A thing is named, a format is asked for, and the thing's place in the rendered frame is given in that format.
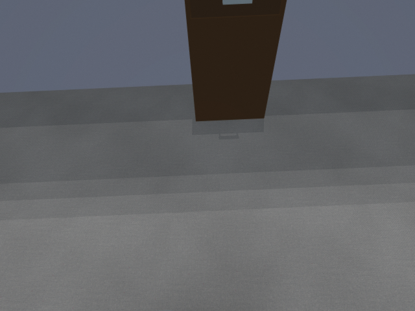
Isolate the cabinet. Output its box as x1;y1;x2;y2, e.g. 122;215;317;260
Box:
185;0;287;121

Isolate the drawer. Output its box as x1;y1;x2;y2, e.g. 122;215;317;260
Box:
190;0;281;18

